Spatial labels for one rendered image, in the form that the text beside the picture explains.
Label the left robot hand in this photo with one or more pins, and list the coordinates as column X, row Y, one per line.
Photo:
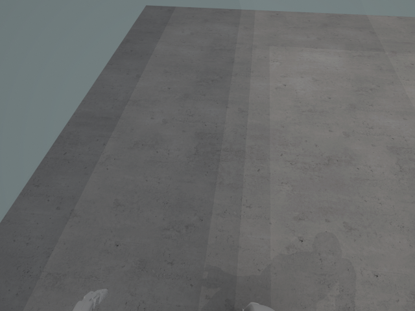
column 91, row 300

